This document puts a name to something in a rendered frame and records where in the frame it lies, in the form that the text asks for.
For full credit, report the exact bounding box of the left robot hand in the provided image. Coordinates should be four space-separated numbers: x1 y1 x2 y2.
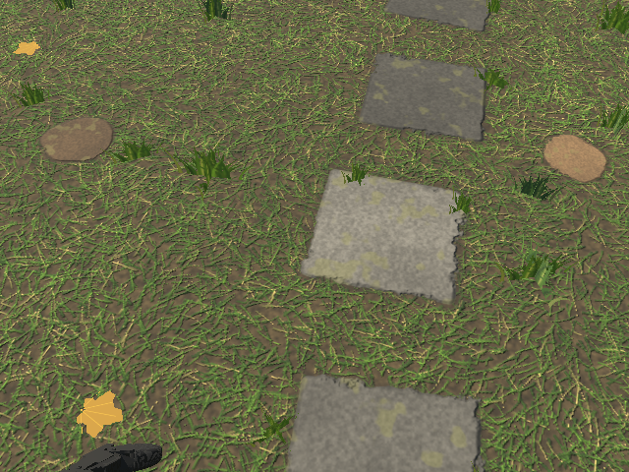
60 443 162 472

